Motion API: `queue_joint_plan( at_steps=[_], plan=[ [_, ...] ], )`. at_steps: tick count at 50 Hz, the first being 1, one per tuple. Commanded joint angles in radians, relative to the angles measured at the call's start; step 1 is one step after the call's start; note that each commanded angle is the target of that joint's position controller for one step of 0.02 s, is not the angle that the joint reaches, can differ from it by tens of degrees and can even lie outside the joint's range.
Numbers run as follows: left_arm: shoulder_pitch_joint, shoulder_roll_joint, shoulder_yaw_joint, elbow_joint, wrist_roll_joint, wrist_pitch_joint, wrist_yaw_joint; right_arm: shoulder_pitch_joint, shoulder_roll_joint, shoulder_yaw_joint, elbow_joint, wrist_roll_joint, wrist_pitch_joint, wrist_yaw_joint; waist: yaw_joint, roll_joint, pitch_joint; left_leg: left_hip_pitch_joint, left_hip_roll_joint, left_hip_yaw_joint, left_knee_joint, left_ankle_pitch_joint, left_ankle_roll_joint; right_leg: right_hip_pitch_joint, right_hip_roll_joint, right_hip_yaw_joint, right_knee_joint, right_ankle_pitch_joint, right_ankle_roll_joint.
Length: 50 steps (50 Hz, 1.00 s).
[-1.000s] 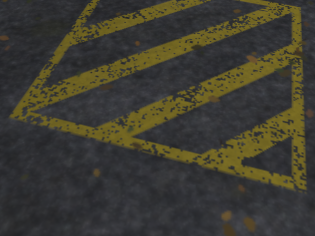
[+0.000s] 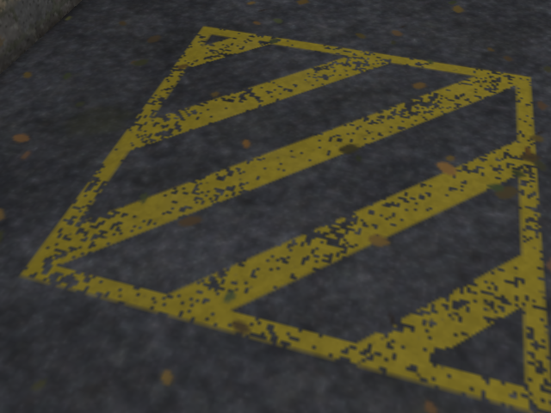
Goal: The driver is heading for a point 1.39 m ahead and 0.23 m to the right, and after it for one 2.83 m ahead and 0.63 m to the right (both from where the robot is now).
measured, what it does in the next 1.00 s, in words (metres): stands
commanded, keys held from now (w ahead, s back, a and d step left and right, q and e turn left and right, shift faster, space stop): no key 0.96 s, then w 0.04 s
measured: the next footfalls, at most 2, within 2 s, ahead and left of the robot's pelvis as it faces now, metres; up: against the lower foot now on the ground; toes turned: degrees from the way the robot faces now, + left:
left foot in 1.66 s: +0.44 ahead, +0.08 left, +0.00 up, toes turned +2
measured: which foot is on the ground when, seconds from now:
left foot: down 0.00-1.00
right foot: down 0.00-1.00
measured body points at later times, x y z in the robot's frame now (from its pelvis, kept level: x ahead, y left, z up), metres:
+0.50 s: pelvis +0.00 +0.00 +0.00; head +0.01 +0.00 +0.45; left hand +0.01 +0.25 -0.15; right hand +0.05 -0.25 -0.15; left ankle +0.01 +0.11 -0.74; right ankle -0.02 -0.13 -0.74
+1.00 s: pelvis +0.00 +0.00 +0.00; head +0.01 +0.00 +0.45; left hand -0.01 +0.24 -0.16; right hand +0.03 -0.25 -0.16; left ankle +0.01 +0.11 -0.74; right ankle -0.02 -0.13 -0.74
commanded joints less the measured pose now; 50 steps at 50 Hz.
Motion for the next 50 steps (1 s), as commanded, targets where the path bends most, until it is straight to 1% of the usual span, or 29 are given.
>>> queue_joint_plan(
  at_steps=[1,10,20,48,49,50],
  plan=[
    [0.021,0.106,0.016,-0.022,0.000,-0.007,0.005,-0.007,-0.110,-0.016,-0.021,0.000,-0.009,-0.003,-0.001,0.002,-0.032,0.036,0.051,-0.048,-0.081,0.181,0.029,-0.043,-0.018,0.011,-0.076,0.146,-0.018],
    [0.063,0.092,0.009,-0.001,0.000,-0.009,0.009,0.008,-0.102,-0.009,0.014,0.001,-0.009,-0.005,-0.004,0.006,-0.018,0.023,0.048,-0.046,-0.095,0.137,0.028,-0.054,-0.013,0.006,-0.082,0.119,-0.016],
    [0.112,0.074,0.003,0.013,-0.001,-0.012,0.012,0.034,-0.092,-0.002,0.035,0.002,-0.010,-0.006,-0.007,0.003,-0.010,0.015,0.045,-0.042,-0.099,0.124,0.027,-0.065,-0.009,0.004,-0.084,0.110,-0.017],
    [0.199,0.037,-0.001,0.019,-0.005,-0.014,0.014,0.109,-0.064,0.009,0.047,0.005,-0.010,-0.012,-0.009,-0.001,0.004,0.005,0.039,-0.030,-0.087,0.144,0.022,-0.077,-0.004,0.005,-0.081,0.122,-0.022],
    [0.221,0.025,-0.004,0.030,-0.005,-0.012,0.015,0.129,-0.055,0.010,0.057,0.005,-0.009,-0.013,-0.009,0.002,-0.020,0.015,0.030,-0.022,-0.092,0.035,0.024,-0.068,0.008,-0.009,-0.079,0.028,-0.025],
    [0.227,0.029,0.000,0.033,-0.011,-0.010,0.017,0.136,-0.067,0.005,0.059,0.011,-0.007,-0.015,-0.010,0.009,-0.005,-0.004,0.018,-0.017,-0.089,-0.149,0.036,-0.088,0.029,-0.026,-0.056,-0.114,-0.036]
  ],
)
